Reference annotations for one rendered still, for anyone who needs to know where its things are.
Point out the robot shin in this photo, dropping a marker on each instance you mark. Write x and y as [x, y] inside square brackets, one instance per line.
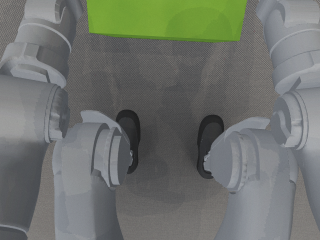
[211, 159]
[89, 116]

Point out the robot left shin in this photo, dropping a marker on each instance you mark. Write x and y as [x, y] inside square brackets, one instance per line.
[89, 116]

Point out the right robot forearm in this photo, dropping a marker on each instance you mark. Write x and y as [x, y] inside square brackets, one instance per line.
[291, 31]

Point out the robot right upper arm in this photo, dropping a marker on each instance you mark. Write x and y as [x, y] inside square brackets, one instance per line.
[295, 124]

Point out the left robot forearm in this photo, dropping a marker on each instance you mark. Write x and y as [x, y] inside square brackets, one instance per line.
[44, 41]

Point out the robot left upper arm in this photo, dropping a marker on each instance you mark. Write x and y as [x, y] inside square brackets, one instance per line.
[33, 114]

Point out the robot right shin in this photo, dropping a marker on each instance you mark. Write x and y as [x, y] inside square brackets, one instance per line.
[211, 159]

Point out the carton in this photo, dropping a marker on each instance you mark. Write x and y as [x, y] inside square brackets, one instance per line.
[210, 21]

